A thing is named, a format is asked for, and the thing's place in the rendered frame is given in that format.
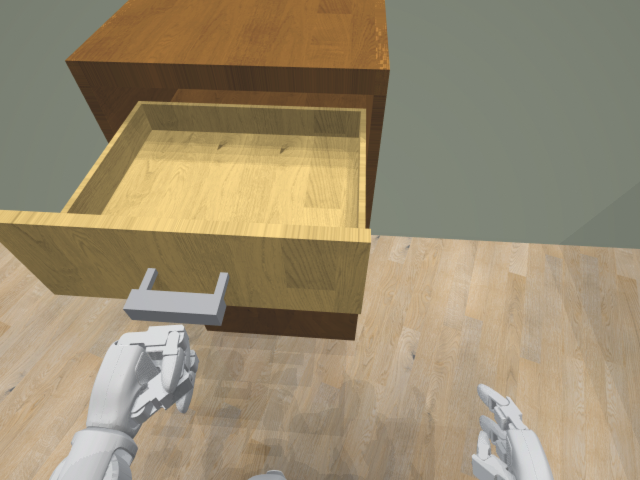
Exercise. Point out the robot left hand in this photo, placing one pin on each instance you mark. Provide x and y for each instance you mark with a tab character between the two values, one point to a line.
117	400

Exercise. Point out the left robot shin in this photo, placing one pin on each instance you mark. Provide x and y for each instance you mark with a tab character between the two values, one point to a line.
277	472

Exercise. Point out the cabinet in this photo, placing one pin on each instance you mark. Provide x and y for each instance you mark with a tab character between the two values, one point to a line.
309	53

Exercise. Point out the handle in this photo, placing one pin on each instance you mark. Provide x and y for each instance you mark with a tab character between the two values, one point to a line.
145	304

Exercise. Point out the robot right hand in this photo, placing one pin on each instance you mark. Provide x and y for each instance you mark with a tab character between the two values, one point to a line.
519	449

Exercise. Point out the left robot forearm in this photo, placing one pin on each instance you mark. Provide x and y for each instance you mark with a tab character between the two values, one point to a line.
98	454

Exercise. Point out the drawer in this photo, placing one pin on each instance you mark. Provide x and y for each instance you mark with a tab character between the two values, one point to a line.
275	196

